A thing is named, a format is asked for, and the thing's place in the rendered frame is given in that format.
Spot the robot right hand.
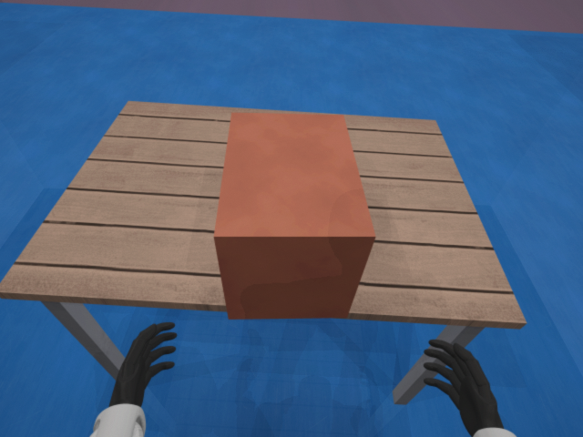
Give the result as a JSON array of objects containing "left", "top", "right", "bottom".
[{"left": 424, "top": 340, "right": 504, "bottom": 437}]

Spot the carton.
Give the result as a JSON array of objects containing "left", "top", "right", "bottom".
[{"left": 214, "top": 113, "right": 375, "bottom": 320}]

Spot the robot left hand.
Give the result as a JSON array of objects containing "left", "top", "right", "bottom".
[{"left": 109, "top": 322, "right": 177, "bottom": 407}]

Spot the table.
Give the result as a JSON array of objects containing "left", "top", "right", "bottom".
[{"left": 0, "top": 101, "right": 527, "bottom": 405}]

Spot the left robot forearm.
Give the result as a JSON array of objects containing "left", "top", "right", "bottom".
[{"left": 89, "top": 403, "right": 146, "bottom": 437}]

